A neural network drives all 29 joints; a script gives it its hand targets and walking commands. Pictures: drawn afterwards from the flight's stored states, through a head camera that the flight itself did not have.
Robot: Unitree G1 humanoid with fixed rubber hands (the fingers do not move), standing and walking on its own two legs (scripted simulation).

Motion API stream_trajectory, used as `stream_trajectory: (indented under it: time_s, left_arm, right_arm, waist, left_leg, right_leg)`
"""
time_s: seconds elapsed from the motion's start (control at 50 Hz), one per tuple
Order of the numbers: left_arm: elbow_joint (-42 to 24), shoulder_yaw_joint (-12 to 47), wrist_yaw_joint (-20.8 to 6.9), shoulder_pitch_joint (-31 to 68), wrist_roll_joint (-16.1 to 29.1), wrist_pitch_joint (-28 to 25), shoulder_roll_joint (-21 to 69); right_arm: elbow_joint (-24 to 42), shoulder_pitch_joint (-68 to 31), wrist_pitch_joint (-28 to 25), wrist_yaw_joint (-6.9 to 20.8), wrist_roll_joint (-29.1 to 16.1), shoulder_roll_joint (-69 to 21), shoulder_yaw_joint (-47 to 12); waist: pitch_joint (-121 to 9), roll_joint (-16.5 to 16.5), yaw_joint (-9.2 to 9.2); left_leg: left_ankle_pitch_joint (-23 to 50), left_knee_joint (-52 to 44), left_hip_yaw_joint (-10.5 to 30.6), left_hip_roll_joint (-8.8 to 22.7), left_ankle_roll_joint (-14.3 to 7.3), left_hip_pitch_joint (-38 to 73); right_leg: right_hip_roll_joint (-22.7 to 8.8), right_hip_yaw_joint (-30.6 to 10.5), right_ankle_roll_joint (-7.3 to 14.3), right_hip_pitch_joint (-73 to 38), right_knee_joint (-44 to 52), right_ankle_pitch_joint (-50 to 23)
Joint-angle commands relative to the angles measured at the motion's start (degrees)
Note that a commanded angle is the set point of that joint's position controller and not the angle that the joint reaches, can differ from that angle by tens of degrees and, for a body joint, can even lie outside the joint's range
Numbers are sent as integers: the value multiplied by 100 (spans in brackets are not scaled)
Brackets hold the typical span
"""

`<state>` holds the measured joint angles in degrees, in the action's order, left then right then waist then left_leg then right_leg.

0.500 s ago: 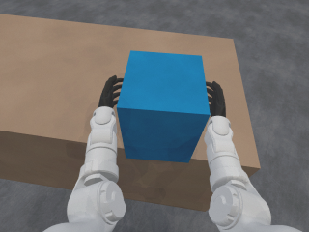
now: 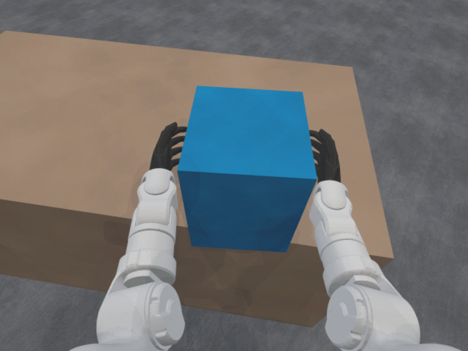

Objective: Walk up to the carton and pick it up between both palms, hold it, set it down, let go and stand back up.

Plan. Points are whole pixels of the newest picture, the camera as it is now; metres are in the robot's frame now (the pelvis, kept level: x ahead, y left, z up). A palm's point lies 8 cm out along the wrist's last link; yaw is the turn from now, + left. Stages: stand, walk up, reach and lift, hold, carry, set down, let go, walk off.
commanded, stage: reach and lift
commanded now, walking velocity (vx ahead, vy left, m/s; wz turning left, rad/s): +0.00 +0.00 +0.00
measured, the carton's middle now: (243, 173) +0.43 +0.01 +0.03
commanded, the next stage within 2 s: none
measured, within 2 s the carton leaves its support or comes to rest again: leaves its support in 0.22 s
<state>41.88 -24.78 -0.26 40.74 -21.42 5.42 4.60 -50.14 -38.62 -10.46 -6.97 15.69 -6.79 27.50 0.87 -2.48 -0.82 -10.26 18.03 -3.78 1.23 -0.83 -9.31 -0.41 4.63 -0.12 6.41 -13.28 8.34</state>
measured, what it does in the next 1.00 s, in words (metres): stands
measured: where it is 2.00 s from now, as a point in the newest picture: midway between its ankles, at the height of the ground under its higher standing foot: outside the picture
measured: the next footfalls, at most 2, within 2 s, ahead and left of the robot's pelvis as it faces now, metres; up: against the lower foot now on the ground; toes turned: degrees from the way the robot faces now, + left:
none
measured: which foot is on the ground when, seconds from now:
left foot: down 0.00-1.00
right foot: down 0.00-1.00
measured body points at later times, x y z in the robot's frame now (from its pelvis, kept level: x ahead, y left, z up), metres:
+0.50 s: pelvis -0.03 -0.01 +0.00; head -0.06 +0.03 +0.45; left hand +0.38 +0.15 +0.14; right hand +0.37 -0.15 +0.14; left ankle -0.01 +0.10 -0.75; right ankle -0.02 -0.12 -0.75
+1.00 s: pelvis -0.02 -0.01 +0.00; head -0.06 +0.03 +0.45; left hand +0.38 +0.15 +0.18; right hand +0.38 -0.15 +0.18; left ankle -0.01 +0.10 -0.75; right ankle -0.02 -0.12 -0.75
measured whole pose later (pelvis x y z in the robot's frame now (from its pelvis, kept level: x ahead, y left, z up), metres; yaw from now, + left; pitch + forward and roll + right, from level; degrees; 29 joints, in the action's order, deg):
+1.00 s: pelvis -0.02 -0.01 +0.00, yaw +1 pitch -8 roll -1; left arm 22.4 -18.3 0.7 42.2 -19.9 31.1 2.7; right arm -44.2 -43.4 6.3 -10.9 -6.4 0.8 8.2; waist 2.7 -4.0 4.0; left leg -10.1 18.7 -2.3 1.4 -0.4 -0.6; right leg 0.0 5.8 0.3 -3.4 -12.7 8.1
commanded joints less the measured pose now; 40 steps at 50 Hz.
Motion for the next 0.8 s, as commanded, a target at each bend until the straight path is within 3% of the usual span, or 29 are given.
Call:
stream_trajectory:
  time_s: [0.0,0.02,0.12,0.16,0.24,0.34,0.4,0.42,0.5,0.52,0.6,0.64,0.68,0.78]
  left_arm:
    - [-184,1943,-514,2821,225,-164,2831]
    - [-224,1966,-515,2842,285,-146,2834]
    - [-276,2185,-514,3061,413,94,3004]
    - [-385,2322,-476,3245,520,176,3123]
    - [-586,2483,-441,3487,592,334,3247]
    - [-349,2237,-545,3434,532,636,3141]
    - [-229,1915,-628,3409,428,875,2959]
    - [-239,1831,-663,3431,404,951,2882]
    - [-374,1530,-775,3493,263,1196,2686]
    - [-340,1522,-770,3528,308,1230,2721]
    - [-643,1868,-662,3772,447,1254,2904]
    - [-741,2197,-574,3837,633,1281,3134]
    - [-1029,2473,-507,3845,694,1342,3140]
    - [-1624,2975,-427,3695,982,1632,3386]
  right_arm:
    - [364,-3460,-350,707,0,-2778,-2271]
    - [449,-3577,-342,674,8,-2721,-2341]
    - [460,-3746,-157,671,-110,-2655,-2310]
    - [507,-3835,-51,673,-174,-2659,-2218]
    - [574,-4050,59,657,-435,-2680,-2380]
    - [512,-4263,348,596,-730,-2638,-2479]
    - [399,-4320,486,561,-845,-2588,-2493]
    - [336,-4257,557,531,-821,-2548,-2400]
    - [224,-4153,742,522,-859,-2588,-2221]
    - [366,-4307,757,550,-869,-2608,-2299]
    - [807,-4693,721,556,-1058,-2704,-2522]
    - [1094,-4964,693,542,-1125,-2598,-2659]
    - [949,-4747,741,523,-1250,-2499,-2729]
    - [1405,-4823,890,410,-1668,-2470,-3226]
  waist:
    - [-2979,312,22]
    - [-3059,337,-34]
    - [-2946,260,169]
    - [-2844,305,256]
    - [-3036,417,193]
    - [-2360,213,198]
    - [-1889,109,106]
    - [-1762,20,160]
    - [-1394,67,164]
    - [-1558,58,85]
    - [-2171,250,87]
    - [-2356,328,165]
    - [-2430,508,252]
    - [-2723,500,452]
  left_leg:
    - [2626,131,-198,-113,238,441]
    - [2572,113,-167,-122,225,469]
    - [1992,-3,-89,-141,226,902]
    - [2017,-3,-66,-125,315,1041]
    - [2154,63,-11,-91,337,1226]
    - [1333,-184,3,-175,207,933]
    - [901,-347,-105,-196,62,769]
    - [680,-404,-128,-201,30,726]
    - [133,-609,-201,-233,-72,499]
    - [153,-573,-189,-232,-113,638]
    - [471,-399,-185,-248,-49,837]
    - [848,-204,-128,-194,42,1160]
    - [1429,-17,-66,-118,162,1578]
    - [2343,295,122,-114,351,2006]
  right_leg:
    - [140,99,-150,-1839,-570,-3112]
    - [137,114,-160,-1740,-546,-3027]
    - [178,199,-92,-1311,-281,-1929]
    - [202,210,-96,-1162,-218,-1747]
    - [249,176,-51,-1163,-208,-1717]
    - [196,143,-144,-1143,-89,-1084]
    - [144,137,-230,-1220,-35,-898]
    - [136,80,-240,-1263,-18,-799]
    - [100,81,-202,-1331,107,-213]
    - [97,101,-212,-1262,65,-228]
    - [129,111,-200,-1266,-37,-374]
    - [232,160,-146,-971,-84,-460]
    - [297,211,-88,-863,-34,-641]
    - [397,223,-96,-731,-74,-1246]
